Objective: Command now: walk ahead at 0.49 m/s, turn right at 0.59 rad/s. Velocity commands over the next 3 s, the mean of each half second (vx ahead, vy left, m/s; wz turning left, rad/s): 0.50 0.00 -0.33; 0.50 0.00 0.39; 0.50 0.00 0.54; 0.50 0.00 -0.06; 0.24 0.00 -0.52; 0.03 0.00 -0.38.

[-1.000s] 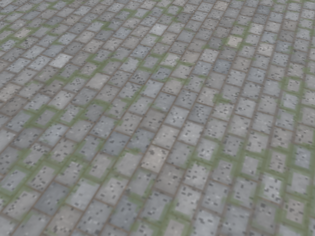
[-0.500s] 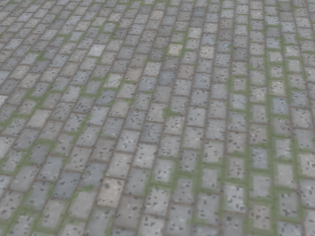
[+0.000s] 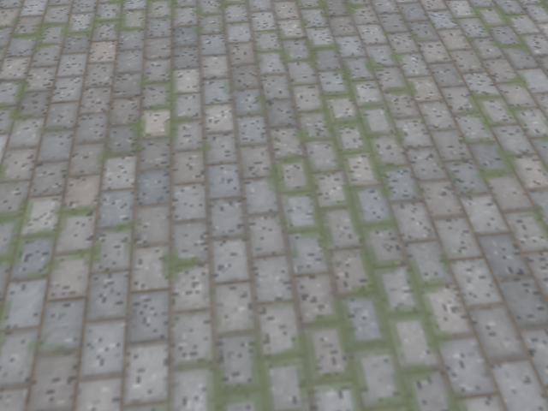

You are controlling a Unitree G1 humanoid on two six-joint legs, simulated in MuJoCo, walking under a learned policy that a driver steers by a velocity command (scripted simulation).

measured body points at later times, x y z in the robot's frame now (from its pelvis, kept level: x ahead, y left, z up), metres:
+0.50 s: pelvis +0.26 -0.09 +0.00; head +0.30 -0.11 +0.44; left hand +0.45 +0.14 -0.10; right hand +0.28 -0.37 -0.14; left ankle +0.18 +0.09 -0.64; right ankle +0.30 -0.18 -0.74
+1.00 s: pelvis +0.54 -0.06 -0.02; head +0.59 -0.05 +0.42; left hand +0.57 +0.22 -0.15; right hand +0.75 -0.30 -0.12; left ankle +0.62 +0.02 -0.74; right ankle +0.35 -0.20 -0.65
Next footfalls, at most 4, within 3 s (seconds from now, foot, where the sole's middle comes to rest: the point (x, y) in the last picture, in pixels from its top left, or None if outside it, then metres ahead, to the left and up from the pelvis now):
0.36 right None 0.34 -0.19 -0.77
0.94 left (277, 333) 0.66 0.02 -0.77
1.42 right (318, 233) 0.98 -0.10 -0.77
1.88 left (209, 205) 1.09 0.23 -0.77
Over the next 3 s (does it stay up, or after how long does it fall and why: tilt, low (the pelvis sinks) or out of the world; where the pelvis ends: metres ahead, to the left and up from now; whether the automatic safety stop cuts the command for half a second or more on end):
stays up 1.26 0.16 0.00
